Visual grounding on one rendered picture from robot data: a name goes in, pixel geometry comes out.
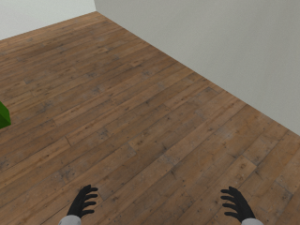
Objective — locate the robot right hand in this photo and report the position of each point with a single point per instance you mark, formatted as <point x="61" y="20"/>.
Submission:
<point x="241" y="205"/>

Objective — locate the robot left hand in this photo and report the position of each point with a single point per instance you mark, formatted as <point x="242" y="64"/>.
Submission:
<point x="76" y="208"/>

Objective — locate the carton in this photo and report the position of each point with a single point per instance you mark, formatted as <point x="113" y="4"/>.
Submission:
<point x="4" y="116"/>

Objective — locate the robot left forearm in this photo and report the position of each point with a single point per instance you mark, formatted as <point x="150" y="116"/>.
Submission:
<point x="70" y="220"/>

